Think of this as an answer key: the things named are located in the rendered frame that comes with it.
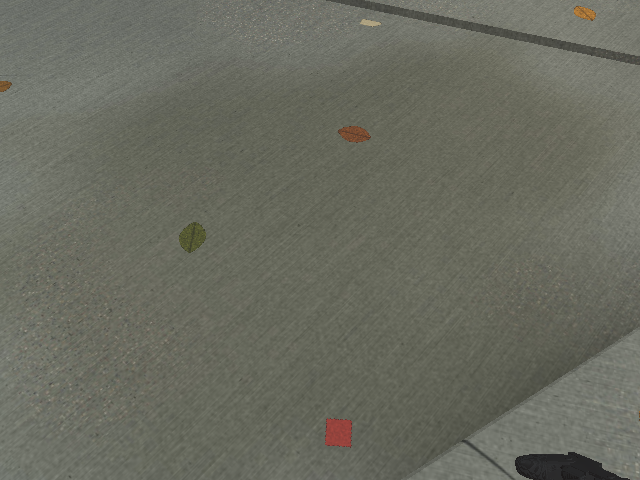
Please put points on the right robot hand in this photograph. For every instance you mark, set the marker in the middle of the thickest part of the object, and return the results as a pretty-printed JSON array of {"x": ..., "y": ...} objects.
[{"x": 562, "y": 467}]

